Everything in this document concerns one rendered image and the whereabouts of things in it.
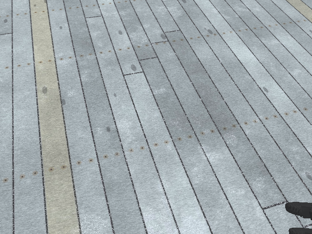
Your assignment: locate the right robot hand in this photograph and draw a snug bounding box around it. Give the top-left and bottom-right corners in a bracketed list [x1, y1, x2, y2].
[285, 202, 312, 234]

